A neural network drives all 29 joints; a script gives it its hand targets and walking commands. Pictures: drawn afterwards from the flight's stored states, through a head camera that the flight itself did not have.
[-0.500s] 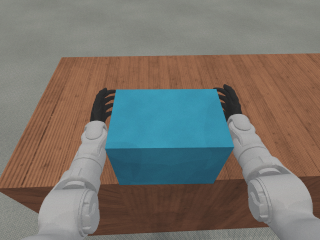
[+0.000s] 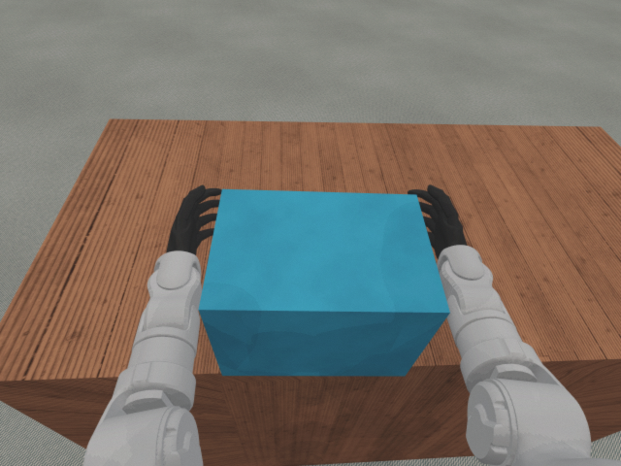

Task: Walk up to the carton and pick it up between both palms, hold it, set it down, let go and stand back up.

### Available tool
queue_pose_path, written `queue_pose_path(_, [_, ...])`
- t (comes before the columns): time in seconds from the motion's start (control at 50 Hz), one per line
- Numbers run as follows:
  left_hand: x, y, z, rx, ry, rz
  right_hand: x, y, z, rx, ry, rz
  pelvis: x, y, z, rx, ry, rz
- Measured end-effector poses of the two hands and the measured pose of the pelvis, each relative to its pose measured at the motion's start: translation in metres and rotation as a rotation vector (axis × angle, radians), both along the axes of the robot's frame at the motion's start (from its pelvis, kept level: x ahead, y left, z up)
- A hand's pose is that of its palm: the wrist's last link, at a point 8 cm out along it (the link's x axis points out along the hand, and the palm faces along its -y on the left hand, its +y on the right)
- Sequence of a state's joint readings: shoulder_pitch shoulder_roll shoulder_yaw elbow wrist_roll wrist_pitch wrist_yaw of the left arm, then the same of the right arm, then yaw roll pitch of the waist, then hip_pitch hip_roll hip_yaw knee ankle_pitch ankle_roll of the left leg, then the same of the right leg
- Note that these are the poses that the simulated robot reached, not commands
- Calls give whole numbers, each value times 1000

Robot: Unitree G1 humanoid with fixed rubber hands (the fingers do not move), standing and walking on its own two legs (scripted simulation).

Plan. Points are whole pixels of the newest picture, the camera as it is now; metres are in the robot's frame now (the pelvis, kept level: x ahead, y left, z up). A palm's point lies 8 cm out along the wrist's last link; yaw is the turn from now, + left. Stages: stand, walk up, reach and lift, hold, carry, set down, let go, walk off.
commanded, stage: reach and lift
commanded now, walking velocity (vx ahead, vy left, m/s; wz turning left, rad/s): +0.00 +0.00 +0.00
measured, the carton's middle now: (317, 286) +0.36 +0.01 +0.03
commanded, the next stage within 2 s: none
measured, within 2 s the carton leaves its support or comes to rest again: leaves its support in 0.38 s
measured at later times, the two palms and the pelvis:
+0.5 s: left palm (170, 250) +0.36 +0.19 +0.10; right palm (445, 256) +0.37 -0.16 +0.09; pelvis -0.01 +0.01 +0.00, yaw +3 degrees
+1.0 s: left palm (161, 233) +0.35 +0.19 +0.15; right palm (464, 241) +0.36 -0.16 +0.14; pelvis -0.03 +0.00 +0.00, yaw +2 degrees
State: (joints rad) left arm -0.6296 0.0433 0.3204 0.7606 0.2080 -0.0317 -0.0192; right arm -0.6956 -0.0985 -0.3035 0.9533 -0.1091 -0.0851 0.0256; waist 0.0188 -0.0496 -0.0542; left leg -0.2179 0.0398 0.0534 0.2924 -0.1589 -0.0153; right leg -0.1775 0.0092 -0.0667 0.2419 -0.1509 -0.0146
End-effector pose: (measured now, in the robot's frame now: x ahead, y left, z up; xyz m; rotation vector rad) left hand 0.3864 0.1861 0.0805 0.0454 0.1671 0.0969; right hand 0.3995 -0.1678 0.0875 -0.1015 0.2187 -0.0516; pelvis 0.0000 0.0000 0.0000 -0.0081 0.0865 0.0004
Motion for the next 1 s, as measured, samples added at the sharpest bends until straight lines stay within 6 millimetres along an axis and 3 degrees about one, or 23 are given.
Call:
queue_pose_path(0.32, [-16,7,3,7,-1,23,-11,9,0,19,-15,-1,-3,3,0,-5,-7,24])
queue_pose_path(0.44, [-24,9,14,17,9,22,-22,12,0,36,-8,-20,-8,5,-1,-11,0,46])
queue_pose_path(0.7, [-32,4,50,-5,-5,11,-36,7,34,57,-25,-48,-24,6,0,-6,-48,32])
queue_pose_path(1.0, [-40,6,69,-28,-9,7,-42,8,53,76,-30,-53,-31,3,0,-1,-86,32])
